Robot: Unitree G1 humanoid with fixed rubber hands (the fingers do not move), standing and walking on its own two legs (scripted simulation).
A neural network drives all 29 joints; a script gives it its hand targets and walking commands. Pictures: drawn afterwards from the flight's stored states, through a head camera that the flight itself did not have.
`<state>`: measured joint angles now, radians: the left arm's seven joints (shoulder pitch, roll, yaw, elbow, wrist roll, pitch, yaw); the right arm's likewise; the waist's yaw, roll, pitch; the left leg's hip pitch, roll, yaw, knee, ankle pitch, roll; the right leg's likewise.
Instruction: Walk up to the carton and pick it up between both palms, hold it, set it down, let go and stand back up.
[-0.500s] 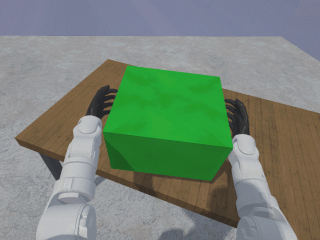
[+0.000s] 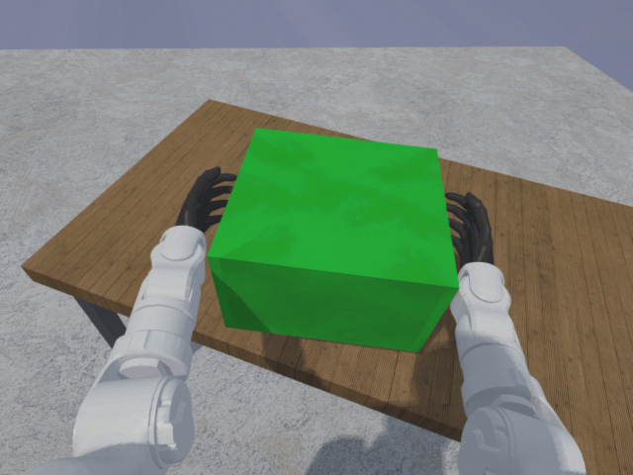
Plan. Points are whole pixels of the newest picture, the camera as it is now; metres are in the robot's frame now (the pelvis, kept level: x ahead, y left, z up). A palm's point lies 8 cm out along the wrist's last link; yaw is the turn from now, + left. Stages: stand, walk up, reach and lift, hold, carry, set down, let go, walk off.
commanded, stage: set down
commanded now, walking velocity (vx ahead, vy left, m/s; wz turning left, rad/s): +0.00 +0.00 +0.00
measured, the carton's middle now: (334, 235) +0.44 -0.02 +0.06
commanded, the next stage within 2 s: none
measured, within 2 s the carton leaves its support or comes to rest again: neither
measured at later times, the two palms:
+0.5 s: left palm (204, 227) +0.42 +0.16 +0.07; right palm (468, 262) +0.38 -0.21 +0.07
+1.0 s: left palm (217, 227) +0.44 +0.15 +0.05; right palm (468, 264) +0.39 -0.22 +0.05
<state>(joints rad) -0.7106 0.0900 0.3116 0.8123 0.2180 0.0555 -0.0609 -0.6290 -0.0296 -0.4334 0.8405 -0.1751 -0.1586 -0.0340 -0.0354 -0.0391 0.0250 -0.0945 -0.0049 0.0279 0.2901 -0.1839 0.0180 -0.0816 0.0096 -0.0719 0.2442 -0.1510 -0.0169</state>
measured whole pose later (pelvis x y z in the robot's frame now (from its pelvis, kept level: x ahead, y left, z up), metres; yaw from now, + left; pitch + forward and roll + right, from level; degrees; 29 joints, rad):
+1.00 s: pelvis +0.01 +0.00 +0.00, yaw +0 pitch +11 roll -1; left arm -0.86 0.13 0.35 1.18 0.20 -0.18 -0.02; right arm -0.72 -0.04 -0.60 1.00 -0.31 -0.27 -0.01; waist -0.07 0.00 -0.08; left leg -0.33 -0.01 0.04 0.33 -0.19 0.03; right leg -0.32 0.00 -0.08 0.29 -0.16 -0.01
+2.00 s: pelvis -0.01 +0.01 -0.02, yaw -1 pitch +23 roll -1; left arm -1.02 0.21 0.32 1.52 0.11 -0.45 0.00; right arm -0.84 -0.08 -0.66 1.19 -0.34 -0.42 -0.03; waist -0.09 0.02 -0.15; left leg -0.65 0.00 0.06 0.43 -0.18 0.03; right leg -0.64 -0.01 -0.09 0.39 -0.15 -0.02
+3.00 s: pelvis -0.01 +0.00 -0.02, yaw -1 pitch +24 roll +0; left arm -1.01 0.20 0.43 1.48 0.20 -0.46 -0.01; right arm -0.85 -0.05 -0.76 1.14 -0.42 -0.42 0.01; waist -0.08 0.01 -0.14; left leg -0.69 0.00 0.07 0.44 -0.18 0.03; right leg -0.69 -0.01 -0.09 0.41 -0.15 -0.02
